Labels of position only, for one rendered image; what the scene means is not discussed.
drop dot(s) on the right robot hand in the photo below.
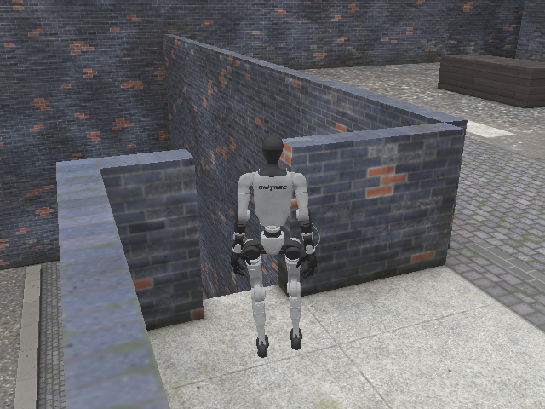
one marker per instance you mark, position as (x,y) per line
(311,266)

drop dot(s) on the left robot hand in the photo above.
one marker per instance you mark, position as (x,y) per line
(235,262)

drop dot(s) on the robot left forearm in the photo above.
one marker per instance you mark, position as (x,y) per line
(239,233)

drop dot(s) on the robot right shin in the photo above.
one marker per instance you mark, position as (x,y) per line
(295,310)

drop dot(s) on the left robot upper arm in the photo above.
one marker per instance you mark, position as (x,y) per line
(245,181)

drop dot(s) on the robot right forearm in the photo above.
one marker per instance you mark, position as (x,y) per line
(307,234)

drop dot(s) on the right robot upper arm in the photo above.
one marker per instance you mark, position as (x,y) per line
(301,193)

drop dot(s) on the robot head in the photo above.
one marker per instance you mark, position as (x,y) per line
(272,147)

